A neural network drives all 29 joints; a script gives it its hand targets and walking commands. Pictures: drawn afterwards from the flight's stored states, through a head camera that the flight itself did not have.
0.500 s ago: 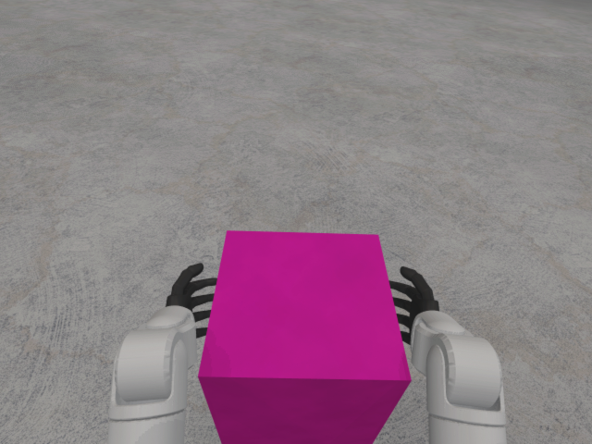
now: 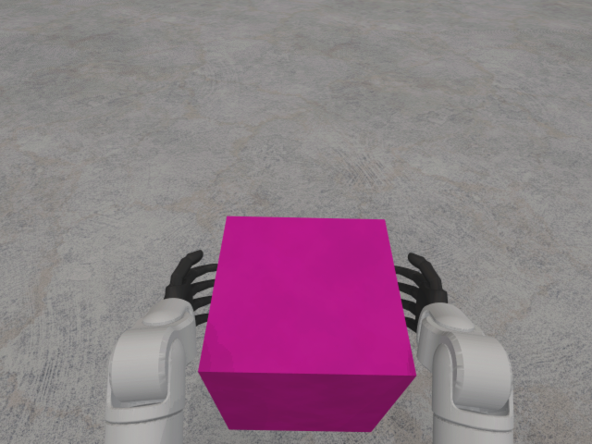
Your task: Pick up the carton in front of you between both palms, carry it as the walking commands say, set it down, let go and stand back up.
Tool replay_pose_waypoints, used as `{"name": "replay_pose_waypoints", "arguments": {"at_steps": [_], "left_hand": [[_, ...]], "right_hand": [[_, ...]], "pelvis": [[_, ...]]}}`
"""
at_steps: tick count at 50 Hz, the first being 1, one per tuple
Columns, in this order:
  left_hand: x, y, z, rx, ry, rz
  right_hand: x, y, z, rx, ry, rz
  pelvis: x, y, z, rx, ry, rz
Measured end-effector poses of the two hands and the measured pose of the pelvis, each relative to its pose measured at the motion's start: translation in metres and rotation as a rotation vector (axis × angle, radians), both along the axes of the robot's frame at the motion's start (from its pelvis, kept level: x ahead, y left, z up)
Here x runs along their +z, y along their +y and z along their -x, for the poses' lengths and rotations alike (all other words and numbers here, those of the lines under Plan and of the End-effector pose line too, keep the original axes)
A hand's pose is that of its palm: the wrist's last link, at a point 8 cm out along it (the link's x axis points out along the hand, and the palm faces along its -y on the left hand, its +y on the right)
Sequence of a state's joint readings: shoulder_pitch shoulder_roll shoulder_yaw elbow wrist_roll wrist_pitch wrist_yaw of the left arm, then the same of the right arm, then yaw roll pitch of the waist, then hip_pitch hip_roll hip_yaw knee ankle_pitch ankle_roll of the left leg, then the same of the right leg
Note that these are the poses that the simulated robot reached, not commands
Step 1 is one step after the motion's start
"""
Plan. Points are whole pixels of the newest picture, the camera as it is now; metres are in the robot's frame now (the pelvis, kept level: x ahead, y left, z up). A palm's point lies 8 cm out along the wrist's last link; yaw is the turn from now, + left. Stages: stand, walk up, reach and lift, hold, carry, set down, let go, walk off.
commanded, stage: carry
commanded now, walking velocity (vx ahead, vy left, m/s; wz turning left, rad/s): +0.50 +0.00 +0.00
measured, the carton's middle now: (302, 330) +0.29 +0.00 +0.01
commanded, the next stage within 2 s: none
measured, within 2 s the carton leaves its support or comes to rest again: neither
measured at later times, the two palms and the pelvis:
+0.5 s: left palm (221, 148) +0.60 +0.16 +0.09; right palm (383, 152) +0.59 -0.14 +0.10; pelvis +0.33 +0.02 +0.00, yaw -3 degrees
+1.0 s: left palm (244, 92) +0.84 +0.15 +0.08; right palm (372, 92) +0.84 -0.15 +0.09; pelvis +0.57 +0.00 -0.01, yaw -1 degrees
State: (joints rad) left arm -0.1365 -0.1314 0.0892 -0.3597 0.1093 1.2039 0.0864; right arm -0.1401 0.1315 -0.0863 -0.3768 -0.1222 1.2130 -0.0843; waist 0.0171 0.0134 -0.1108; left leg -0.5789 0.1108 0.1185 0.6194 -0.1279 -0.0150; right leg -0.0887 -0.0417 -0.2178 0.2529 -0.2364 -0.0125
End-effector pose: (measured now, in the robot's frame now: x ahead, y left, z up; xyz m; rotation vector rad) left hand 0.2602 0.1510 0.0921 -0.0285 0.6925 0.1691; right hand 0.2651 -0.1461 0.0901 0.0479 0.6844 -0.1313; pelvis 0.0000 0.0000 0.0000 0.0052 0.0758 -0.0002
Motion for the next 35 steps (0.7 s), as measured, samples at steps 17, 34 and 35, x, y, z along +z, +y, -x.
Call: {"name": "replay_pose_waypoints", "arguments": {"at_steps": [17,34,35], "left_hand": [[-0.023,0.02,-0.235,-0.096,0.08,0.039],[-0.033,-0.015,-0.456,-0.012,0.075,-0.02],[-0.035,-0.016,-0.463,-0.007,0.095,-0.021]], "right_hand": [[-0.011,0.021,-0.206,-0.099,0.082,0.041],[-0.038,-0.016,-0.451,-0.028,0.077,-0.026],[-0.04,-0.016,-0.459,-0.022,0.096,-0.025]], "pelvis": [[0.001,0.043,-0.22,-0.056,0.003,0.031],[-0.02,-0.01,-0.445,0.0,-0.021,0.012],[-0.016,-0.011,-0.453,0.004,-0.018,0.008]]}}
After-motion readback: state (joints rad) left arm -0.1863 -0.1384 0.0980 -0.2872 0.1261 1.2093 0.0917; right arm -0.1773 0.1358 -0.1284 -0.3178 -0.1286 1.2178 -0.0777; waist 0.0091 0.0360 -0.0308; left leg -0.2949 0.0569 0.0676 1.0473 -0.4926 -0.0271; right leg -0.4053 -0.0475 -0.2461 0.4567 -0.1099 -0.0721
